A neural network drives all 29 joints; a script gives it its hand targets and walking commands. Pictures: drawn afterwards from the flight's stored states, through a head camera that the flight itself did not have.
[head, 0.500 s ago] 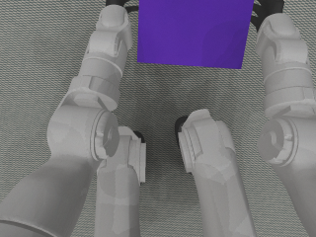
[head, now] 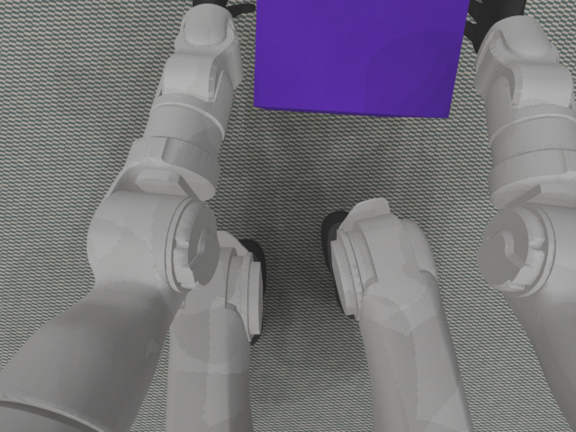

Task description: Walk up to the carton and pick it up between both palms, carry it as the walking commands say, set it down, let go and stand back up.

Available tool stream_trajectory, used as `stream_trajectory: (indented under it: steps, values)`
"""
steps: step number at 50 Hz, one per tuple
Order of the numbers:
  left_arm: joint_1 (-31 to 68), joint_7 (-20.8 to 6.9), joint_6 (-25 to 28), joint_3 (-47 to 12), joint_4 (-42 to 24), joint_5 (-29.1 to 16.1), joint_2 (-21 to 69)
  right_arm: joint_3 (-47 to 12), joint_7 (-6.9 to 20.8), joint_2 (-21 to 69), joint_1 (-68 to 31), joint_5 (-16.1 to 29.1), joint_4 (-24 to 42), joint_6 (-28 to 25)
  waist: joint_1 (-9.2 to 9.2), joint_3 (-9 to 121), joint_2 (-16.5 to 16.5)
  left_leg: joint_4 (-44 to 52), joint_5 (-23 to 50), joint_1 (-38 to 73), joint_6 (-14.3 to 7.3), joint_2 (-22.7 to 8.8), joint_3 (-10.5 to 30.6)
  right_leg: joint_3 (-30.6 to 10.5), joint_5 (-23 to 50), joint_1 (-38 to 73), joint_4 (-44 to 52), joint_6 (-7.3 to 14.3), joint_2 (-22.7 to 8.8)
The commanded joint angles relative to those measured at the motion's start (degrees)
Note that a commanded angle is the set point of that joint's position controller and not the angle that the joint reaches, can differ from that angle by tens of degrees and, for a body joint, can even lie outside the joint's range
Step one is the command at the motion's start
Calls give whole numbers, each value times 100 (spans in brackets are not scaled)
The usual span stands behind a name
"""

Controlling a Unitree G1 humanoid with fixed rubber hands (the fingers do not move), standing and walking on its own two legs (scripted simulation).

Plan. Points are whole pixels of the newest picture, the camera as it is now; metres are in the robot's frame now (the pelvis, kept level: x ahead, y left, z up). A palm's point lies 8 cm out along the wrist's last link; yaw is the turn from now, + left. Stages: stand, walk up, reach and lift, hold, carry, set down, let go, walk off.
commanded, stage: set down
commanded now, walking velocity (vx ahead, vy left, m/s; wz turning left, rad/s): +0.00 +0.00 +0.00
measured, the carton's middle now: (342, 27) +0.53 -0.13 -0.25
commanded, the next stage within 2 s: none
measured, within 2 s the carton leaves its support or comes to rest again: neither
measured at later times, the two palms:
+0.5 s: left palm (205, 5) +0.55 +0.02 -0.17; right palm (499, 25) +0.48 -0.28 -0.17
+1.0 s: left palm out of the picture +0.56 +0.03 -0.12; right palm (565, 4) +0.48 -0.32 -0.13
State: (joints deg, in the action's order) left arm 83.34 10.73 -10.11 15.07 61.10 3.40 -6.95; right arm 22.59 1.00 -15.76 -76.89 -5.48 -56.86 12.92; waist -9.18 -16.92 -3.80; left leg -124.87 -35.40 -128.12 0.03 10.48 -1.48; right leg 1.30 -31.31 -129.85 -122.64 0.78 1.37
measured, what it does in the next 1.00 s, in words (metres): stands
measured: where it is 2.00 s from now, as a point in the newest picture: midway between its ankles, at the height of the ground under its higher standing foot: (297, 295)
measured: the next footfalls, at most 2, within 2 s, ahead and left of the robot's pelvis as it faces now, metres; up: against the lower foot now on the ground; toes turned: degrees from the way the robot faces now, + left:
none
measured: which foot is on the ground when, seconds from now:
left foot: down 0.00-1.00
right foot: down 0.00-1.00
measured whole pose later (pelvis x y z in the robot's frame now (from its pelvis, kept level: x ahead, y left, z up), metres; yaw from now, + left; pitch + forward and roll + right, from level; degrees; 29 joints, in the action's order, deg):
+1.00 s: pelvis -0.02 +0.00 +0.02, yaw -2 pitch +31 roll +1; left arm 87.9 11.5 -12.0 2.3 52.7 -9.2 -18.0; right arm 14.1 -2.5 -26.6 -83.7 11.0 -57.2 7.4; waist -7.5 -30.1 -3.2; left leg -121.2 -33.7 -118.3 -0.8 6.2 -2.3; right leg 1.8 -27.4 -121.4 -118.1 2.0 1.5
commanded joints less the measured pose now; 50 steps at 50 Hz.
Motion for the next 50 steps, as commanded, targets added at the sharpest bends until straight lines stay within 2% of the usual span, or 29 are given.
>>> stream_trajectory:
  steps: [1,2,3,4,5,6,9,10,11,13,14,17,18,19,22,24,25,26,27,28,31,32,33,34,39,42,46,48,50]
  values:
    - [2710,-1147,290,-1242,-476,-186,3807,-1418,1159,3493,-3185,488,591,-424,-485,5319,-245,742,1397,1623,-50,47,45,-191,2426,3146,725,-11,244]
    - [2551,-1138,276,-1214,-385,-256,3561,-1463,1146,3306,-3368,594,773,-438,-273,5290,-90,683,1657,1727,-74,68,122,-187,2490,3222,674,-93,223]
    - [2489,-1067,310,-1438,-649,-318,3520,-1353,1121,3174,-3111,500,649,-424,-551,5570,-290,695,1633,2076,-34,24,151,-159,2372,2949,605,-64,195]
    - [2882,-1027,318,-1373,-731,-262,3176,-1164,1110,3163,-2993,591,434,-434,-303,5388,-682,859,1257,1930,30,8,-13,-206,2119,3006,774,10,220]
    - [2841,-986,340,-1263,-561,-261,3002,-1235,1039,2727,-3259,546,367,-505,-449,5415,-166,816,1341,1862,-53,11,110,-58,2166,3018,626,-96,205]
    - [2937,-897,331,-1347,-766,-285,2864,-1041,967,2707,-3141,573,474,-547,-329,5482,-663,872,1316,2086,37,-47,92,-239,2086,3071,744,-42,157]
    - [2348,-857,367,-975,-310,-228,2143,-905,725,1868,-2903,355,413,-622,-536,5111,-80,721,1179,1773,27,4,-16,-115,2056,3249,798,-123,197]
    - [2522,-812,348,-1068,-504,-273,1930,-765,613,1682,-2664,368,200,-665,-421,5312,-554,806,1107,2043,103,-78,-58,-225,1976,3426,827,-73,157]
    - [2432,-631,463,-811,-680,-126,975,-724,456,1261,-2367,423,15,-741,-223,5169,-87,788,954,1649,116,-39,-155,-235,1888,3568,958,-106,230]
    - [2294,-485,439,-1002,-504,-293,450,-474,274,246,-2350,440,-89,-880,-555,5444,-335,745,1148,2247,117,-215,34,-117,1967,3316,734,-122,95]
    - [2126,-360,448,-957,-428,-305,133,-407,124,-145,-2083,515,-183,-908,-339,5547,-666,831,1333,2451,184,-220,12,-174,2096,3352,814,-94,107]
    - [2195,-73,500,-911,-894,-519,-922,-266,-215,-1092,-1877,652,-327,-1096,-437,5586,-357,855,1144,2409,238,-275,138,-128,2045,3470,875,-137,-8]
    - [1972,-134,460,-1140,-481,-658,-618,-345,-246,-1229,-1947,765,-312,-1095,-535,5869,-648,817,1142,2560,226,-321,61,-280,2134,3714,928,-97,2]
    - [1833,-99,513,-1084,-399,-694,-795,-533,-275,-1026,-1550,765,-765,-1143,-459,5448,-35,851,1389,2007,206,-242,116,-227,2562,3771,891,-145,56]
    - [1604,-119,508,-1244,-481,-1074,-735,-475,-369,-1491,-1731,905,-297,-1300,-701,6135,-78,767,1397,2346,232,-354,174,-297,2659,4079,876,-155,-85]
    - [1743,-112,564,-1272,-564,-909,-947,-545,-346,-1391,-1578,1111,-671,-1313,-465,5949,-454,813,1482,2064,295,-365,98,-467,2964,4108,871,-46,-72]
    - [1628,-112,585,-963,-450,-856,-1110,-604,-327,-1398,-1792,1032,-372,-1324,-340,5663,34,793,1425,1484,207,-328,152,-455,3115,4035,802,-104,-71]
    - [1612,-127,577,-1123,-563,-887,-1041,-587,-323,-1553,-1739,1172,-419,-1319,-384,6016,-428,732,1352,1803,225,-418,60,-595,3143,4322,824,-77,-133]
    - [1628,-125,562,-1081,-639,-905,-1154,-923,-287,-1399,-1816,1368,-268,-1315,-97,6177,-30,757,1493,1825,211,-390,83,-458,3150,4466,734,-155,-122]
    - [1289,-159,586,-1138,-305,-925,-939,-794,-282,-1352,-1374,1276,-600,-1313,-387,5882,-100,722,1284,1607,267,-381,-79,-533,3191,4513,923,-83,-77]
    - [1560,-163,519,-1041,-393,-866,-1345,-542,-276,-1787,-1617,1249,-749,-1269,-412,5486,-325,870,850,1699,200,-497,81,-392,2316,3510,833,-87,-156]
    - [1708,-190,558,-1207,-774,-982,-997,-737,-230,-1377,-1817,1484,-319,-1262,-84,5871,-317,808,1234,2076,163,-457,114,-456,2522,3686,921,-109,-125]
    - [2027,-187,527,-1076,-709,-927,-1452,-914,-192,-1464,-1844,1532,-582,-1234,-260,5651,55,868,960,1824,124,-477,99,-394,2380,3828,922,-117,-146]
    - [1825,-199,452,-1221,-550,-997,-869,-742,-230,-1649,-1719,1415,-667,-1197,-310,5513,-424,859,863,2053,253,-491,-26,-562,2153,3835,1218,-76,-120]
    - [2024,-126,331,-1370,-756,-1303,-1293,-574,-303,-2118,-1731,1384,-561,-1110,-725,6977,-269,845,1081,2822,262,-528,25,-229,2404,4367,1084,-101,-197]
    - [2316,-32,250,-1286,-1724,-1289,-1407,-676,-342,-2123,-2109,1629,726,-1026,-437,8109,-176,902,1328,3407,231,-440,-52,-228,2607,4808,1219,-125,-104]
    - [2221,130,-129,-1123,-1459,-1092,-1817,-625,-391,-2258,-1830,1647,354,-597,-320,8277,-353,1289,581,3717,184,-441,-93,-58,1777,4887,1410,-73,-31]
    - [2268,148,-158,-1108,-1956,-1349,-1481,-931,-329,-1858,-2183,1794,1133,-532,-278,9136,424,1386,1022,4088,-4,-358,28,-17,2181,5597,1458,-121,41]
    - [2288,137,-276,-1078,-1952,-1312,-1561,-908,-356,-2092,-2164,1776,1369,-381,-232,9262,225,1333,1123,3949,45,-329,-182,-134,2623,6141,1515,-43,52]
